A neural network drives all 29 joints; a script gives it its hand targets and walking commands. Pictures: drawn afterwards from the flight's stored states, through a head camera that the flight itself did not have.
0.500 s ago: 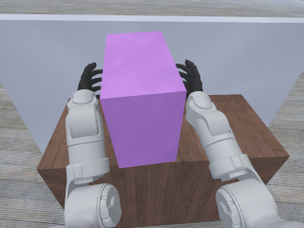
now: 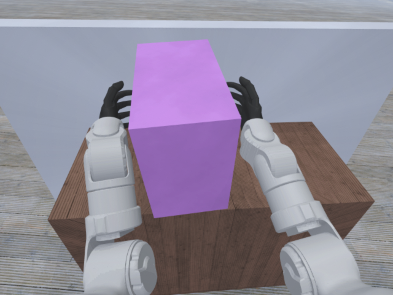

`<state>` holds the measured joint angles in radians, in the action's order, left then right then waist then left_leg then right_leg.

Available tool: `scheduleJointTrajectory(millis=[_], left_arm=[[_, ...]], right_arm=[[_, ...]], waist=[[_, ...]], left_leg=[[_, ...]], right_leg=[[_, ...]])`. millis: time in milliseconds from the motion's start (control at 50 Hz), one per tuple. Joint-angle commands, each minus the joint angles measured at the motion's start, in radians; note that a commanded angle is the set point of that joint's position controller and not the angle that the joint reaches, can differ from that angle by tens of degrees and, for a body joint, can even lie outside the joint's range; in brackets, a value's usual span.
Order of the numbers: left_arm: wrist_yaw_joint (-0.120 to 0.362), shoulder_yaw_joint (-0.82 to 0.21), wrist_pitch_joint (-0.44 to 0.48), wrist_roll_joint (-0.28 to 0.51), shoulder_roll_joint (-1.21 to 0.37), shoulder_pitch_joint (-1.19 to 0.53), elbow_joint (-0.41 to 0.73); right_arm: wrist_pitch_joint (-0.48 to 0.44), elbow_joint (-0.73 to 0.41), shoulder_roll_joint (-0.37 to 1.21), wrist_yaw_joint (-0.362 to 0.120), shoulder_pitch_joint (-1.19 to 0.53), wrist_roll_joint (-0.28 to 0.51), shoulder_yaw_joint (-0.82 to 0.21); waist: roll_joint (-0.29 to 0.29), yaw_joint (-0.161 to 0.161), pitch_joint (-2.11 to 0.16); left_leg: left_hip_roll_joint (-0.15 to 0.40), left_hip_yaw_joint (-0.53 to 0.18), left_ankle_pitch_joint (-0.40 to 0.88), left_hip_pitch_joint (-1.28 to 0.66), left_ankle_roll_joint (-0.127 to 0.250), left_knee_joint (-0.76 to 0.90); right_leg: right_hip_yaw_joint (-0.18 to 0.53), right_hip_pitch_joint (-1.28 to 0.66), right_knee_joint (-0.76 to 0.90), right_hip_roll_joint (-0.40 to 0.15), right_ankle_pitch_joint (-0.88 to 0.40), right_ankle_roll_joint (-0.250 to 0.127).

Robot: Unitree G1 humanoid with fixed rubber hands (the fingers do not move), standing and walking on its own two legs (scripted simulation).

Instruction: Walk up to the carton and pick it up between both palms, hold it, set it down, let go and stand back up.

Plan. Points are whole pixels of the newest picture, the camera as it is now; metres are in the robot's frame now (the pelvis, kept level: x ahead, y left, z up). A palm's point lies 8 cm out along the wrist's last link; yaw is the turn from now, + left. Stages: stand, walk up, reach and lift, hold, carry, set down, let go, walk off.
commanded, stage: hold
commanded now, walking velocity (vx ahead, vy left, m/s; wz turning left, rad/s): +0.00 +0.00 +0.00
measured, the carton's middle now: (181, 125) +0.43 +0.01 +0.17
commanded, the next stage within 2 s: none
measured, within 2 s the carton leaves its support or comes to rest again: neither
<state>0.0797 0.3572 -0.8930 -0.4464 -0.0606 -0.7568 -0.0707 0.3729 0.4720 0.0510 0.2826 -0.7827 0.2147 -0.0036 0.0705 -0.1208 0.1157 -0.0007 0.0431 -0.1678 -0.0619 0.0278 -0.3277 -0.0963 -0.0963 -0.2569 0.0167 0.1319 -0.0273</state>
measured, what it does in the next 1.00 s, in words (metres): stands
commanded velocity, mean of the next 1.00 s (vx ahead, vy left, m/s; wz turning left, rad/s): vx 0.00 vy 0.00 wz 0.00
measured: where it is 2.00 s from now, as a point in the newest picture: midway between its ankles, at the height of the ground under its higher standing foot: outside the picture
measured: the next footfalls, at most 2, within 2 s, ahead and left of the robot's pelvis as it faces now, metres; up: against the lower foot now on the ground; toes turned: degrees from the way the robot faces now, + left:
none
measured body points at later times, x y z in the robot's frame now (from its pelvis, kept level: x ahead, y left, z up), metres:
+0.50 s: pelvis +0.00 +0.00 +0.00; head -0.04 +0.03 +0.45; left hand +0.39 +0.14 +0.23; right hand +0.38 -0.12 +0.23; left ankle +0.03 +0.10 -0.75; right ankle +0.03 -0.10 -0.75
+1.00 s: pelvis +0.00 +0.00 +0.00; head -0.05 +0.02 +0.45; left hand +0.37 +0.14 +0.24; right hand +0.37 -0.12 +0.23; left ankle +0.03 +0.10 -0.75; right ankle +0.03 -0.10 -0.75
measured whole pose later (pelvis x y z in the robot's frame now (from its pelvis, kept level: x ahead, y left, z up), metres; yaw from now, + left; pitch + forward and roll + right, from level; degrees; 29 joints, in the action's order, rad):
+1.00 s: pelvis +0.00 +0.00 +0.00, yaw +0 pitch -13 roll -1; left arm 0.06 0.33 -0.91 -0.47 -0.08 -0.73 -0.02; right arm 0.36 0.46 0.04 0.26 -0.76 0.22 -0.02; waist 0.05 -0.12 0.11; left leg 0.00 0.05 -0.17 -0.07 0.03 -0.33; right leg -0.10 -0.10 -0.27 0.02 0.14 -0.03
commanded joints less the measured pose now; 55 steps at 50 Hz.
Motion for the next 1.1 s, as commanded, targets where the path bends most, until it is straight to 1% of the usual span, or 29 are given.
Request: scheduleJointTrajectory(millis=[0,60,80,100,140,180,240,300,380,440,480,500,520,540,580,660,720,740,800,820,840,860,880,900,940,960,980,1020,1080], left_arm=[[0.121,-0.417,0.057,0.155,-0.494,-0.566,0.017],[0.123,-0.402,0.058,0.143,-0.488,-0.594,0.006],[0.121,-0.404,0.061,0.144,-0.487,-0.6,0.006],[0.118,-0.407,0.065,0.152,-0.501,-0.604,0.02],[0.114,-0.434,0.072,0.166,-0.502,-0.627,0.045],[0.112,-0.436,0.072,0.163,-0.503,-0.613,0.052],[0.117,-0.413,0.058,0.147,-0.497,-0.576,-0.006],[0.12,-0.416,0.063,0.159,-0.502,-0.607,0.019],[0.111,-0.431,0.073,0.172,-0.509,-0.621,0.028],[0.113,-0.426,0.071,0.166,-0.493,-0.601,0.021],[0.119,-0.411,0.067,0.157,-0.483,-0.58,0.003],[0.121,-0.409,0.067,0.152,-0.483,-0.59,0.005],[0.122,-0.401,0.066,0.149,-0.48,-0.594,-0.005],[0.122,-0.391,0.066,0.149,-0.473,-0.598,-0.005],[0.125,-0.396,0.066,0.149,-0.48,-0.589,0.01],[0.122,-0.424,0.07,0.161,-0.488,-0.588,0.052],[0.126,-0.43,0.068,0.167,-0.483,-0.58,0.064],[0.125,-0.429,0.066,0.159,-0.477,-0.575,0.056],[0.12,-0.441,0.065,0.164,-0.495,-0.591,0.057],[0.092,-0.56,0.079,0.201,-0.56,-0.631,0.286],[0.08,-0.589,0.068,0.209,-0.565,-0.613,0.265],[0.079,-0.563,0.065,0.199,-0.532,-0.595,0.208],[0.082,-0.535,0.062,0.185,-0.511,-0.554,0.157],[0.091,-0.497,0.058,0.163,-0.5,-0.536,0.129],[0.113,-0.447,0.05,0.135,-0.498,-0.541,0.08],[0.121,-0.446,0.049,0.131,-0.506,-0.555,0.068],[0.127,-0.431,0.05,0.125,-0.511,-0.567,0.055],[0.13,-0.42,0.055,0.13,-0.509,-0.585,0.047],[0.122,-0.418,0.067,0.153,-0.495,-0.606,0.049]], right_arm=[[-0.061,-0.253,0.49,-0.08,-0.75,0.058,-0.299],[-0.062,-0.218,0.479,-0.087,-0.756,0.044,-0.271],[-0.064,-0.209,0.487,-0.091,-0.757,0.044,-0.27],[-0.07,-0.239,0.492,-0.093,-0.771,0.049,-0.28],[-0.074,-0.226,0.497,-0.093,-0.766,0.062,-0.283],[-0.074,-0.218,0.483,-0.089,-0.75,0.064,-0.287],[-0.067,-0.207,0.463,-0.088,-0.746,0.051,-0.264],[-0.07,-0.215,0.479,-0.093,-0.764,0.048,-0.259],[-0.079,-0.233,0.492,-0.093,-0.777,0.057,-0.278],[-0.074,-0.236,0.491,-0.088,-0.762,0.057,-0.289],[-0.068,-0.225,0.485,-0.083,-0.747,0.053,-0.287],[-0.07,-0.234,0.49,-0.083,-0.756,0.053,-0.283],[-0.065,-0.204,0.482,-0.085,-0.75,0.046,-0.271],[-0.066,-0.21,0.488,-0.086,-0.758,0.046,-0.274],[-0.066,-0.226,0.495,-0.084,-0.756,0.053,-0.285],[-0.069,-0.26,0.499,-0.075,-0.748,0.075,-0.311],[-0.065,-0.262,0.499,-0.07,-0.728,0.08,-0.322],[-0.063,-0.263,0.494,-0.07,-0.73,0.078,-0.321],[-0.062,-0.25,0.484,-0.08,-0.739,0.07,-0.296],[-0.079,-0.291,0.488,-0.092,-0.655,0.114,-0.346],[-0.076,-0.313,0.462,-0.095,-0.695,0.13,-0.353],[-0.073,-0.317,0.467,-0.1,-0.699,0.121,-0.352],[-0.065,-0.296,0.448,-0.1,-0.685,0.104,-0.341],[-0.057,-0.264,0.435,-0.097,-0.669,0.083,-0.326],[-0.05,-0.217,0.444,-0.101,-0.666,0.041,-0.29],[-0.049,-0.205,0.455,-0.106,-0.679,0.028,-0.272],[-0.054,-0.206,0.466,-0.114,-0.698,0.02,-0.266],[-0.07,-0.218,0.483,-0.122,-0.727,0.015,-0.263],[-0.082,-0.25,0.508,-0.111,-0.763,0.033,-0.297]], waist=[[-0.077,-0.007,-0.39],[-0.084,-0.003,-0.36],[-0.089,-0.001,-0.374],[-0.088,0.004,-0.405],[-0.102,-0.013,-0.432],[-0.112,-0.014,-0.423],[-0.098,-0.015,-0.375],[-0.096,-0.008,-0.395],[-0.089,-0.003,-0.423],[-0.084,-0.01,-0.43],[-0.071,-0.015,-0.407],[-0.083,-0.007,-0.405],[-0.083,-0.01,-0.379],[-0.074,-0.002,-0.375],[-0.069,-0.003,-0.394],[-0.091,-0.01,-0.445],[-0.077,-0.017,-0.439],[-0.086,-0.013,-0.416],[-0.102,-0.007,-0.387],[-0.224,-0.043,-0.542],[-0.232,-0.033,-0.55],[-0.192,-0.03,-0.52],[-0.152,-0.034,-0.47],[-0.113,-0.029,-0.409],[-0.085,-0.016,-0.308],[-0.091,-0.014,-0.292],[-0.088,0.001,-0.289],[-0.085,0.006,-0.34],[-0.063,0.009,-0.431]], left_leg=[[-0.016,0.017,0.15,-0.055,-0.021,0.038],[-0.007,0.019,0.103,-0.03,-0.021,0.059],[-0.007,0.022,0.112,-0.032,-0.021,0.056],[-0.006,0.021,0.127,-0.044,-0.022,0.054],[-0.006,0.021,0.182,-0.066,-0.03,0.036],[-0.007,0.016,0.21,-0.087,-0.039,0.024],[-0.003,0.016,0.155,-0.068,-0.038,0.04],[-0.001,0.016,0.118,-0.051,-0.025,0.053],[-0.005,0.017,0.174,-0.06,-0.028,0.039],[-0.013,0.019,0.185,-0.061,-0.026,0.031],[-0.013,0.017,0.142,-0.049,-0.018,0.04],[-0.014,0.022,0.128,-0.036,-0.012,0.045],[-0.013,0.021,0.115,-0.015,-0.014,0.054],[-0.013,0.026,0.106,-0.014,-0.011,0.06],[-0.018,0.028,0.139,-0.032,-0.013,0.049],[-0.022,0.021,0.217,-0.068,-0.024,0.021],[-0.023,0.017,0.221,-0.084,-0.03,0.019],[-0.019,0.019,0.202,-0.079,-0.024,0.026],[-0.009,0.016,0.173,-0.057,-0.032,0.042],[0.016,-0.017,0.412,-0.119,-0.1,0.001],[0.004,-0.014,0.482,-0.139,-0.116,-0.04],[0.007,-0.013,0.505,-0.168,-0.106,-0.06],[0.008,-0.007,0.454,-0.156,-0.093,-0.046],[0.005,0.002,0.354,-0.112,-0.074,-0.009],[0.001,0.018,0.143,0.01,-0.035,0.084],[0.002,0.022,0.073,0.054,-0.024,0.114],[0.004,0.024,0.05,0.076,-0.015,0.13],[0.001,0.025,0.08,0.05,-0.011,0.106],[-0.014,0.022,0.142,-0.023,-0.007,0.047]], right_leg=[[-0.013,-0.09,0.003,0.023,-0.175,0.074],[-0.025,-0.075,0.006,0.026,-0.103,0.067],[-0.021,-0.077,0.006,0.024,-0.11,0.066],[-0.02,-0.081,0.0,0.028,-0.125,0.067],[-0.019,-0.087,-0.007,0.028,-0.172,0.068],[-0.023,-0.084,-0.008,0.03,-0.187,0.068],[-0.025,-0.074,0.005,0.033,-0.128,0.064],[-0.021,-0.071,0.005,0.028,-0.102,0.064],[-0.022,-0.081,-0.003,0.031,-0.155,0.07],[-0.017,-0.101,-0.006,0.025,-0.198,0.076],[-0.013,-0.105,0.0,0.019,-0.175,0.075],[-0.011,-0.109,0.001,0.016,-0.161,0.075],[-0.012,-0.104,0.003,0.015,-0.15,0.075],[-0.009,-0.1,0.005,0.015,-0.14,0.074],[-0.011,-0.107,-0.002,0.018,-0.178,0.08],[-0.011,-0.131,-0.015,0.023,-0.257,0.08],[-0.012,-0.119,-0.013,0.025,-0.259,0.081],[-0.016,-0.113,-0.008,0.024,-0.234,0.082],[-0.02,-0.091,-0.002,0.028,-0.162,0.066],[-0.028,-0.085,-0.063,0.057,-0.211,0.051],[-0.033,-0.086,-0.042,0.059,-0.181,0.05],[-0.035,-0.067,-0.015,0.062,-0.185,0.043],[-0.031,-0.055,-0.004,0.059,-0.179,0.047],[-0.028,-0.065,-0.001,0.055,-0.153,0.057],[-0.018,-0.093,-0.008,0.043,-0.066,0.063],[-0.011,-0.102,-0.016,0.039,-0.025,0.062],[-0.01,-0.121,-0.017,0.04,-0.014,0.056],[-0.01,-0.131,-0.014,0.038,-0.051,0.051],[-0.01,-0.118,-0.007,0.033,-0.145,0.063]])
